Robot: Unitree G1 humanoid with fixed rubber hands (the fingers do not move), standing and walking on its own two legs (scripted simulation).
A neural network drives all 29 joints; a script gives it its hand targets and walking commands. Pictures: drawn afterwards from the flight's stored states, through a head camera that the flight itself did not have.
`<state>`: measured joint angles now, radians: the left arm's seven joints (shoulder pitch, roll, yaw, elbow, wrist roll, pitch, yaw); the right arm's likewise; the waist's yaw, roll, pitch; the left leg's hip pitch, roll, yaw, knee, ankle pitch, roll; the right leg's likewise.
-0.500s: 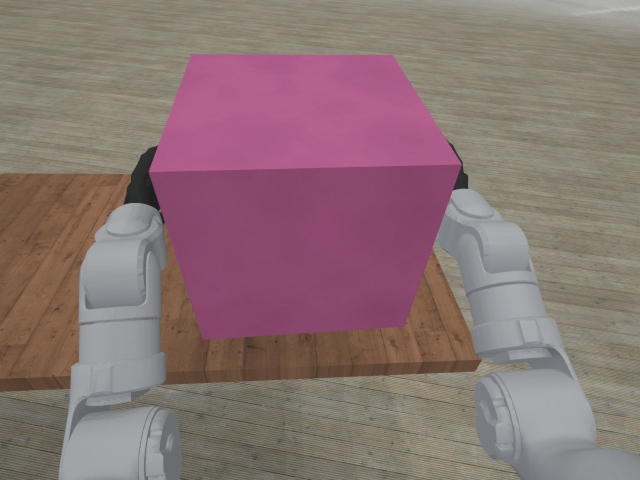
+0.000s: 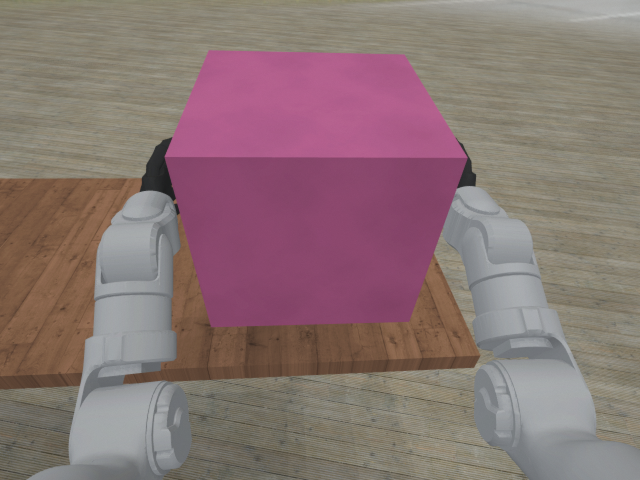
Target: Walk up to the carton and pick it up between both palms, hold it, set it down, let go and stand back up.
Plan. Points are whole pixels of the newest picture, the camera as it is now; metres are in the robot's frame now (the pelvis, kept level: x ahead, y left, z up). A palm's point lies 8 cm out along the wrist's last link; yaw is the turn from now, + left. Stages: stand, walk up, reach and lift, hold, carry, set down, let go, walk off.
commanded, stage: hold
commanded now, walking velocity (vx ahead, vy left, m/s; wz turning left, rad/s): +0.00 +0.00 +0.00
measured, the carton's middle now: (310, 187) +0.43 +0.01 +0.20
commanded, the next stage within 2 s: none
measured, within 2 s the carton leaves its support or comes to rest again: neither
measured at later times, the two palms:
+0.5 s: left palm (150, 206) +0.35 +0.19 +0.22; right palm (446, 194) +0.38 -0.16 +0.22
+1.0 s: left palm (162, 201) +0.36 +0.18 +0.22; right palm (455, 195) +0.38 -0.17 +0.22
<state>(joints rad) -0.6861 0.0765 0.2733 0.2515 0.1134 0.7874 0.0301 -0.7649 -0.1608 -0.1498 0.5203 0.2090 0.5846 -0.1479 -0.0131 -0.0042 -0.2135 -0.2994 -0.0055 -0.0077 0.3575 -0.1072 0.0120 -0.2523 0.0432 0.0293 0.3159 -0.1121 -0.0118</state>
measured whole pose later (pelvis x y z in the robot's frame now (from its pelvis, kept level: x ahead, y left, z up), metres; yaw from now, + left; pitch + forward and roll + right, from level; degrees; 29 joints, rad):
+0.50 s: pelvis +0.01 +0.00 +0.00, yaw +0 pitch +3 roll -1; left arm -0.61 0.10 0.24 0.09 0.11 0.87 0.03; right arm -0.74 -0.16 -0.09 0.45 0.21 0.62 -0.15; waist -0.01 -0.01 -0.21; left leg -0.30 -0.01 -0.01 0.36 -0.12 0.01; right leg -0.25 0.04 0.03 0.32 -0.12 -0.01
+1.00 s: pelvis +0.00 +0.00 +0.00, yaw +0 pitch +3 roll -1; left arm -0.68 0.08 0.27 0.24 0.11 0.79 0.03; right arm -0.76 -0.16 -0.15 0.50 0.21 0.58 -0.15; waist -0.01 -0.01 -0.21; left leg -0.30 -0.01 -0.01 0.35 -0.11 0.01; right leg -0.25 0.04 0.03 0.32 -0.12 -0.01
